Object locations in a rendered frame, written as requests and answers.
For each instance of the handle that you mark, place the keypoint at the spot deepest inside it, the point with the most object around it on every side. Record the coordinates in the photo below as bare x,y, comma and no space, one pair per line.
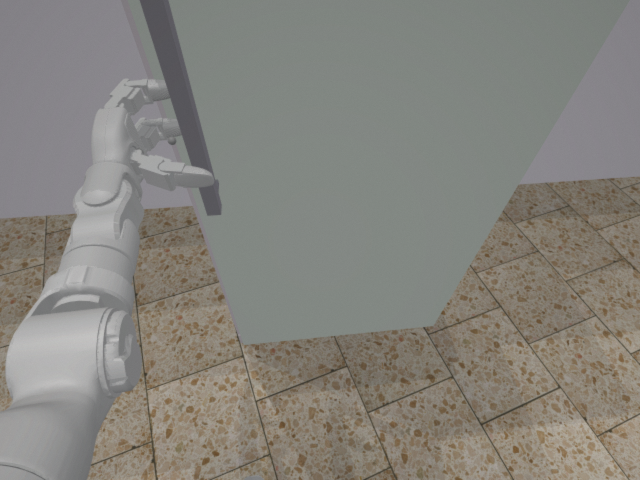
163,32

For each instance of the robot left upper arm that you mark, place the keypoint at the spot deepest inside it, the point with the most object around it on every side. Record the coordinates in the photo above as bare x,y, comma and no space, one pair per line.
66,370

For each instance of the left robot hand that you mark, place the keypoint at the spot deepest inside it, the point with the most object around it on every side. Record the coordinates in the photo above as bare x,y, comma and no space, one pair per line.
115,138

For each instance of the robot left forearm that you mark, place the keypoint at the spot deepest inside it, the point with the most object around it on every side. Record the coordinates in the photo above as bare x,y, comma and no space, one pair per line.
99,260

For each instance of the fridge door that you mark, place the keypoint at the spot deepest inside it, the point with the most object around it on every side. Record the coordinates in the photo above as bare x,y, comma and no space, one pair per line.
366,148

